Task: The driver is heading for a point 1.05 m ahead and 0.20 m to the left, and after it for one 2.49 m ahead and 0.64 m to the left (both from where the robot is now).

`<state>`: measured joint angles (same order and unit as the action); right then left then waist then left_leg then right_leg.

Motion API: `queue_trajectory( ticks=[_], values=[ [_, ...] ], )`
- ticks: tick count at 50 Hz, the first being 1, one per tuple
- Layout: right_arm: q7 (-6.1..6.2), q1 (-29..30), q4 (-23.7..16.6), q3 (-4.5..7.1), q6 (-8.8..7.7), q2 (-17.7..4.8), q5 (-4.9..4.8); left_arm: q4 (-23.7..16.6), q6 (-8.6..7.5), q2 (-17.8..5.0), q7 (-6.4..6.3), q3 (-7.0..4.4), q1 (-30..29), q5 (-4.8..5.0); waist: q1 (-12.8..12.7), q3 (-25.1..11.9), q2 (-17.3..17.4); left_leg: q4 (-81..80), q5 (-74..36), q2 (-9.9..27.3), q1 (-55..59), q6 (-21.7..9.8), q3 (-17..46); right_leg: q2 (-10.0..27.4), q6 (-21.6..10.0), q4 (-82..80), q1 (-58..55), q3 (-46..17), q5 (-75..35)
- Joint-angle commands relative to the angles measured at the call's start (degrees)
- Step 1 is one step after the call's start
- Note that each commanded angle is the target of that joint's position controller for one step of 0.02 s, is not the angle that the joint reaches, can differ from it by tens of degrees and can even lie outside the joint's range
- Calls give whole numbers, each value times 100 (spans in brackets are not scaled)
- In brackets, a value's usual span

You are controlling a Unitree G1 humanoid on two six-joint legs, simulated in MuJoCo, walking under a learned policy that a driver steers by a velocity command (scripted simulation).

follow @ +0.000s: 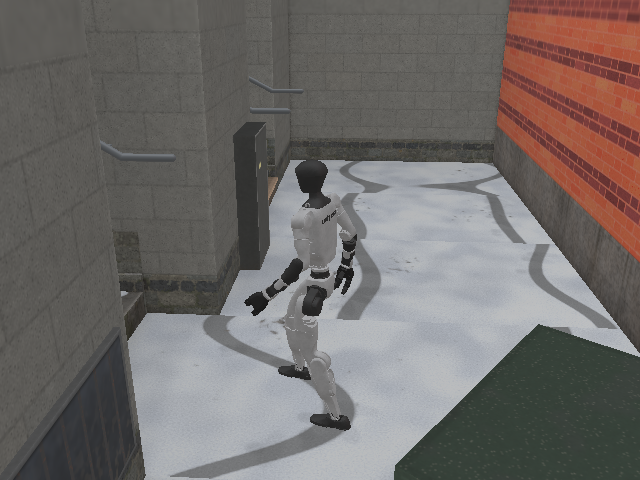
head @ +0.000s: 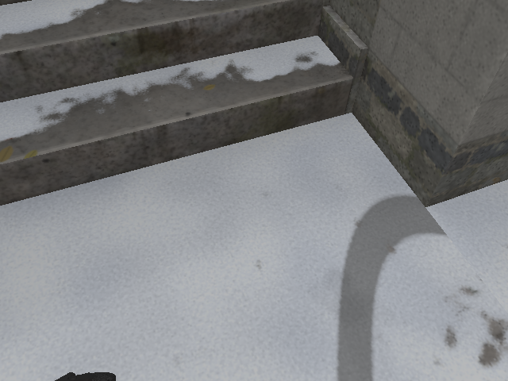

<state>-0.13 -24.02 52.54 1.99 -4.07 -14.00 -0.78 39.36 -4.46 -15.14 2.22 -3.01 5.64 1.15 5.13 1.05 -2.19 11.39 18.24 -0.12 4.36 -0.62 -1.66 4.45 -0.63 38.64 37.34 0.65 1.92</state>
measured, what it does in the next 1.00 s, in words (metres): walks ahead: right foot, then left foot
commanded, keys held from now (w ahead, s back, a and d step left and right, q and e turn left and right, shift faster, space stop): w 1.00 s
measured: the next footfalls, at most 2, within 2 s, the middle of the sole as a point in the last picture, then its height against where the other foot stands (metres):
right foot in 0.12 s outside the picture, level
left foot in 0.68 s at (198, 351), level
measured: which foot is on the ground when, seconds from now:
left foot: down 0.00-0.12, up 0.14-0.66, down 0.68-1.00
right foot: up 0.00-0.10, down 0.12-0.70, up 0.72-1.00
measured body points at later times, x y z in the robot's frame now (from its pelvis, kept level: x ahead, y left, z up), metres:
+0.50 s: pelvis +0.26 -0.05 +0.01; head +0.28 -0.05 +0.46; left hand +0.29 +0.22 -0.12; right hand +0.45 -0.30 -0.09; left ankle +0.45 +0.12 -0.68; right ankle +0.21 -0.14 -0.74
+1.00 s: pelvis +0.55 +0.01 +0.01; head +0.57 +0.03 +0.46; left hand +0.71 +0.28 -0.10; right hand +0.58 -0.26 -0.11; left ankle +0.51 +0.10 -0.74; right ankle +0.69 -0.17 -0.67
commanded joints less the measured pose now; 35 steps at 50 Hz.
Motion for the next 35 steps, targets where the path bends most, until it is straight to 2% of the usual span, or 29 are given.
queue_trajectory(
  ticks=[1,2,3,4,5,6,7,8,9,10,11,12,13,14,16,18,20,23,27,29,31,32,33,34,35],
  values=[
    [34,0,-254,257,-65,-1144,-84,-701,-120,-309,59,-20,-902,46,-68,577,878,-366,-2001,1416,-513,-919,626,-191,-147,-551,-246,116,-146],
    [35,24,-250,273,-49,-1169,-96,-711,-127,-397,72,-48,-851,41,-163,537,888,-220,-2331,1503,-342,-869,623,-222,-242,-654,-361,108,-10],
    [39,69,-257,293,-31,-1225,-86,-684,-127,-511,69,-98,-666,31,-323,377,932,76,-3141,1532,-200,-810,576,-322,-345,-705,-685,158,142],
    [45,131,-266,315,-1,-1285,-74,-582,-116,-653,42,-177,-228,14,-614,40,977,666,-4201,1462,-152,-731,432,-490,-476,-748,-1334,291,247],
    [57,146,-277,289,37,-1210,-41,-306,-89,-863,-9,-308,681,16,-1073,-520,906,1740,-4910,1222,-417,-598,209,-666,-649,-793,-2535,426,269],
    [75,166,-384,204,41,-1023,50,-72,-48,-1142,-90,-414,1751,-8,-1522,-1261,587,3351,-3839,992,-1596,-395,105,25,-927,-565,-4314,-326,357],
    [31,-601,-556,-47,-56,-127,39,60,-51,-1776,-85,-510,2185,-151,-1083,-2300,-1257,5730,-20,-113,-3649,-39,149,1637,-1848,-1301,-6160,-3354,2038],
    [-14,-360,-438,54,-208,-621,-81,56,-70,-1231,-76,-366,2167,-114,-1230,-2523,-1192,6548,1291,-154,-4214,-115,1027,1810,-1857,-2282,-5989,-4643,2665],
    [-47,211,-662,177,-271,-1010,-233,36,-89,-986,-71,-262,1644,-81,-1115,-1381,-897,6761,940,180,-4780,-205,872,1641,-1548,-2338,-5194,-3734,2557],
    [-30,594,-756,153,-299,-973,-197,-11,-88,-833,-66,-207,1220,-67,-941,-839,-338,6520,413,499,-4652,-267,693,1411,-1390,-2391,-4287,-2915,1961],
    [-8,728,-780,162,-281,-878,-85,-19,-102,-714,-39,-174,894,-105,-731,-489,-65,6158,23,701,-4419,-254,623,1163,-1306,-2530,-3502,-2356,1368],
    [4,580,-733,193,-206,-836,-40,-33,-142,-566,-23,-133,680,-157,-500,-404,-173,5921,-248,884,-4039,-256,685,938,-1243,-2701,-3014,-1934,1023],
    [6,421,-678,182,-124,-728,-40,-7,-176,-541,-13,-136,579,-152,-381,-381,-281,5796,-379,924,-3796,-218,670,852,-1285,-2889,-2722,-1721,904],
    [18,343,-645,167,-51,-624,-29,50,-229,-548,-8,-144,587,-129,-321,-340,-256,5685,-442,938,-3712,-169,624,813,-1354,-3025,-2541,-1533,723],
    [50,554,-726,173,39,-595,10,193,-285,-631,-29,-165,668,-119,-278,-89,-150,5299,-736,973,-3935,-58,588,769,-1406,-3233,-2332,-1198,506],
    [66,1014,-879,178,42,-596,64,325,-274,-708,-91,-183,881,-125,-388,111,-37,4708,-1285,1003,-4382,63,587,756,-1424,-3334,-2470,-1039,359],
    [38,1374,-974,169,2,-560,78,410,-230,-761,-142,-185,1033,-100,-500,181,-3,3988,-1910,951,-4530,115,535,680,-1333,-3344,-2661,-820,216],
    [-32,1977,-1128,114,-75,-436,51,541,-173,-886,-191,-200,1296,-56,-751,269,8,2947,-2540,757,-4368,112,325,607,-1189,-3320,-2862,-532,145],
    [-167,2625,-1389,78,-138,-420,-6,791,-66,-968,-213,-217,1718,-15,-1006,401,-1,2222,-2380,593,-4458,34,246,833,-1163,-3031,-3551,-518,85],
    [-243,2755,-1508,83,-169,-477,-20,872,-1,-1004,-231,-235,1775,4,-982,400,-63,1987,-1978,531,-4473,-102,260,1003,-1099,-2788,-3931,-585,-122],
    [-286,2578,-1517,118,-196,-598,-22,907,57,-1077,-252,-261,1703,14,-821,262,-194,1824,-1527,403,-4083,-261,173,1094,-991,-2478,-4164,-619,-754],
    [-280,2267,-1453,171,-207,-711,-16,901,83,-1131,-260,-271,1601,9,-622,54,-280,1753,-1342,236,-3561,-366,26,1031,-914,-2096,-4206,-549,-1646],
    [-244,1540,-1245,285,-212,-901,-5,892,121,-1103,-269,-250,1487,-6,-217,-398,-251,1599,-1372,18,-2543,-522,-179,772,-775,-1208,-4078,-317,-2575],
    [-179,504,-989,425,-206,-1251,27,813,125,-898,-286,-155,1497,-76,190,-1184,-60,1835,-1527,387,-851,-781,192,466,-572,183,-3254,-79,-2189],
    [-142,-190,-886,578,-181,-1889,155,655,17,-280,-237,42,2157,-94,52,-2147,1249,1689,-700,1948,1604,-1689,2803,-404,-117,2560,-821,167,51]
  ],
)
Velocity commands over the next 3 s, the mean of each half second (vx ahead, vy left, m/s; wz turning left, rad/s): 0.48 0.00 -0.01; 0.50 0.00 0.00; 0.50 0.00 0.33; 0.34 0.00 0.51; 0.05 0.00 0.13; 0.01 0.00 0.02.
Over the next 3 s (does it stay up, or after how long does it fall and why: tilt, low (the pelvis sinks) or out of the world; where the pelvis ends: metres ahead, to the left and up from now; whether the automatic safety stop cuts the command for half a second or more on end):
stays up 1.15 0.08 0.00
